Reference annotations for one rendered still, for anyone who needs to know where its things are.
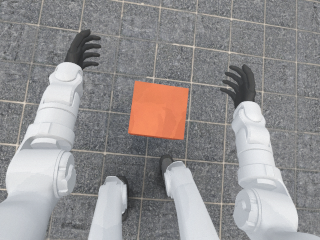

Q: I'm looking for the right robot upper arm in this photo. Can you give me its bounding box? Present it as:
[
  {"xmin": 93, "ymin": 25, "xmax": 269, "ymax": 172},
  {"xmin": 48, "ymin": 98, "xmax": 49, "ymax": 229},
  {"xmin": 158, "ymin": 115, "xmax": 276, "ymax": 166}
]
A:
[{"xmin": 233, "ymin": 187, "xmax": 320, "ymax": 240}]

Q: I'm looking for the robot left hand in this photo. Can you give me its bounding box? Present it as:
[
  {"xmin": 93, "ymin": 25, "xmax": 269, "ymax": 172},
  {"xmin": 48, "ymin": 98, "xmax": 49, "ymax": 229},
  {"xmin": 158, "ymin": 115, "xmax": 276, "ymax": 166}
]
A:
[{"xmin": 64, "ymin": 29, "xmax": 102, "ymax": 70}]

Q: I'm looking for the left robot upper arm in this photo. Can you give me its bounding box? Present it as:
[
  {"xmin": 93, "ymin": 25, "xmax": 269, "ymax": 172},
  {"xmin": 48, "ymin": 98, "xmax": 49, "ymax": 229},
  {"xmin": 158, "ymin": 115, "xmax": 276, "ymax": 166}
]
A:
[{"xmin": 0, "ymin": 149, "xmax": 76, "ymax": 240}]

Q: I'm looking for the carton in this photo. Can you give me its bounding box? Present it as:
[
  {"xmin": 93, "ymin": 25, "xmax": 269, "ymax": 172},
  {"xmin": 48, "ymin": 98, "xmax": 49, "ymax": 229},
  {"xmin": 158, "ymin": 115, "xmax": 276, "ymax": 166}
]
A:
[{"xmin": 128, "ymin": 81, "xmax": 189, "ymax": 140}]

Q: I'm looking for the left robot foot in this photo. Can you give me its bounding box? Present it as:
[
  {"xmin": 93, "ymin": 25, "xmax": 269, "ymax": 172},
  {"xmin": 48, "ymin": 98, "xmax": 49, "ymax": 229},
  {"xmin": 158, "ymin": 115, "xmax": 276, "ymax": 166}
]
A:
[{"xmin": 117, "ymin": 175, "xmax": 129, "ymax": 222}]

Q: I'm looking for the robot right hand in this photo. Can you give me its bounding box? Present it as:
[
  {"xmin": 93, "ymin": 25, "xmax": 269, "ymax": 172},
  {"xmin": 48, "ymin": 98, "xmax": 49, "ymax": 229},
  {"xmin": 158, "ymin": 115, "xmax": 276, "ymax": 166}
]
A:
[{"xmin": 220, "ymin": 64, "xmax": 256, "ymax": 109}]

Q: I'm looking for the robot left thigh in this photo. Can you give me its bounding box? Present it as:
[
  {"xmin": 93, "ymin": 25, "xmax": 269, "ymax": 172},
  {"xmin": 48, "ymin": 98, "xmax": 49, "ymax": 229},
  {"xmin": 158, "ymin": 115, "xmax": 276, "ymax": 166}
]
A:
[{"xmin": 88, "ymin": 181, "xmax": 127, "ymax": 240}]

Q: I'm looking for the robot left forearm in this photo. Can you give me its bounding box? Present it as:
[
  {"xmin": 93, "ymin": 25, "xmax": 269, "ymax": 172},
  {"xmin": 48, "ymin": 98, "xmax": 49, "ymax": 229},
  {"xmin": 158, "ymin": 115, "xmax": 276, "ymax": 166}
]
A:
[{"xmin": 5, "ymin": 62, "xmax": 84, "ymax": 194}]

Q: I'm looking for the robot right forearm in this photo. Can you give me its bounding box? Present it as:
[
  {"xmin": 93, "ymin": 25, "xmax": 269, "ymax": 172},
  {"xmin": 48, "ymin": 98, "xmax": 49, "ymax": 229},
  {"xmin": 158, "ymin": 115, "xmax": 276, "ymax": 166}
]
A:
[{"xmin": 231, "ymin": 101, "xmax": 298, "ymax": 228}]

